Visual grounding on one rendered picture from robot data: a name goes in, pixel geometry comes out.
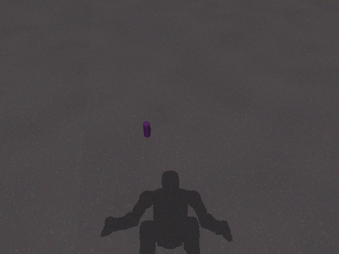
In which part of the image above can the can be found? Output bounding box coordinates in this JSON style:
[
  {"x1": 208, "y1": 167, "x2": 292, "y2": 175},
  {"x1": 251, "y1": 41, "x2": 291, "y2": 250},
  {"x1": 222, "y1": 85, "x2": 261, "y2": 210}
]
[{"x1": 143, "y1": 121, "x2": 150, "y2": 138}]

